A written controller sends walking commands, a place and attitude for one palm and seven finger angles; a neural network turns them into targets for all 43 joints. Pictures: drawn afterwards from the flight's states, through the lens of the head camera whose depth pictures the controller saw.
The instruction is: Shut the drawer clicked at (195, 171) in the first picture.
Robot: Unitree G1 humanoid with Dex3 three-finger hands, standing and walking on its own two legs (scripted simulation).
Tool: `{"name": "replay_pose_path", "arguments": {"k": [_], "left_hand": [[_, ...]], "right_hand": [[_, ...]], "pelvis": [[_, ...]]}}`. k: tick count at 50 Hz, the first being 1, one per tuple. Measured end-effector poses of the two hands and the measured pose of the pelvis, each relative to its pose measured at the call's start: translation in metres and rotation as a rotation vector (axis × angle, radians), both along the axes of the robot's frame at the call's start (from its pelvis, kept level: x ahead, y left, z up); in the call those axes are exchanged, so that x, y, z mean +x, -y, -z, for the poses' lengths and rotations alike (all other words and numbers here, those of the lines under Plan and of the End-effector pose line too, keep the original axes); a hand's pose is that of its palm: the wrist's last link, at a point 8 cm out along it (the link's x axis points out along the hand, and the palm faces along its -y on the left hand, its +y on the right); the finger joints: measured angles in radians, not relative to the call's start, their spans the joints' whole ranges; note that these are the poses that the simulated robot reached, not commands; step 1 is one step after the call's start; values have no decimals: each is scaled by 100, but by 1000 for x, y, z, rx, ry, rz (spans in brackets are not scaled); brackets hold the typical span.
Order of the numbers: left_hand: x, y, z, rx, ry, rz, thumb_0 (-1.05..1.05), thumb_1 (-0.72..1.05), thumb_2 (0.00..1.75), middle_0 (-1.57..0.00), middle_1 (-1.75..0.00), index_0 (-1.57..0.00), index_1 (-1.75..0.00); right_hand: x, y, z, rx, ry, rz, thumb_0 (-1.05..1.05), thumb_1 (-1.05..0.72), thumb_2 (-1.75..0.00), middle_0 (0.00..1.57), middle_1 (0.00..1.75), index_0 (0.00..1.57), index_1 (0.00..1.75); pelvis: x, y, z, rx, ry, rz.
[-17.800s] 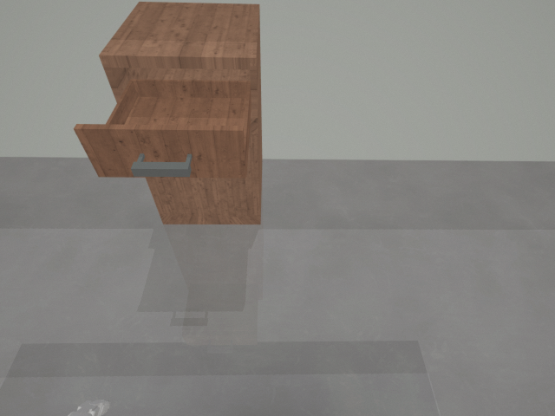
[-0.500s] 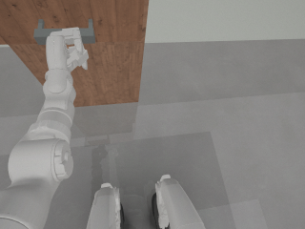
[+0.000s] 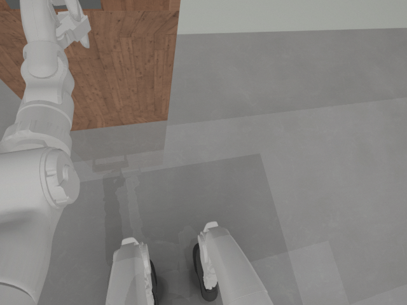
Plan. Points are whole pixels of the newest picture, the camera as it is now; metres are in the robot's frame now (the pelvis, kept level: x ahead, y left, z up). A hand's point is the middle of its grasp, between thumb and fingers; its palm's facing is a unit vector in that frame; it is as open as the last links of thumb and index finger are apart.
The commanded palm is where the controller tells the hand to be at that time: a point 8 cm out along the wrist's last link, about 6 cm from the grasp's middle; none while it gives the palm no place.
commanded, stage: push the drawer shut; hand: left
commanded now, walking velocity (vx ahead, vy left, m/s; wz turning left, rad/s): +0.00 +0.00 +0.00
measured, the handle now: out of the picture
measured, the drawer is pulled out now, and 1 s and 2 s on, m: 0.00 0.00 0.00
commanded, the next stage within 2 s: pull the fist back off the drawer in 0.30 s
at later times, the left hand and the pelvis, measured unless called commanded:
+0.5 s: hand (82, 16) +0.61 +0.12 +0.06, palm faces +0.08 -1.00 -0.04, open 2.8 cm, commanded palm +0.62 +0.11 +0.06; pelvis -0.02 -0.01 -0.02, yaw +0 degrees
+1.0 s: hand (85, 26) +0.60 +0.12 +0.05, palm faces +0.07 -1.00 -0.02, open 3.2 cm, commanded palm +0.57 +0.13 +0.06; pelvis -0.01 +0.00 +0.00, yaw -1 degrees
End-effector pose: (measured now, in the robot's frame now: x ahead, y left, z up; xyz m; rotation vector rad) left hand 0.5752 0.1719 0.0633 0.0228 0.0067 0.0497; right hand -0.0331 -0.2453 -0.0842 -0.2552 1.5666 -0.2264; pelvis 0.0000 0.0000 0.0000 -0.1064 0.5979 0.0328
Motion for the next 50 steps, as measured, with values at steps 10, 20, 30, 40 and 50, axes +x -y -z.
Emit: {"name": "replay_pose_path", "arguments": {"k": [10,20,30,40,50], "left_hand": [[6,0,0,0,-20,-10,-6,78,97,-140,-160,-140,-160],[7,-3,1,9,-5,-25,-6,72,101,-140,-160,-140,-160],[7,-1,-1,21,-17,-25,-5,73,101,-140,-160,-140,-160],[5,2,-3,22,-29,-16,-3,80,97,-140,-160,-140,-160],[0,0,11,-7,-65,-24,0,88,91,-140,-160,-140,-160]], "right_hand": [[-9,-5,-2,6,-24,-2,0,-91,-90,20,30,20,30],[-23,2,-2,-41,-6,-8,0,-91,-90,20,30,20,30],[-45,0,0,-46,-16,2,0,-91,-90,20,30,20,30],[-51,-7,2,-6,-19,23,0,-91,-90,20,30,20,30],[-16,-7,0,28,23,19,1,-91,-90,20,30,20,30]], "pelvis": [[-2,2,2,-9,-7,-8],[-17,5,12,-22,-20,-17],[-30,6,19,-25,-25,-13],[-27,5,16,-18,-19,1],[-8,2,2,-2,-8,20]]}}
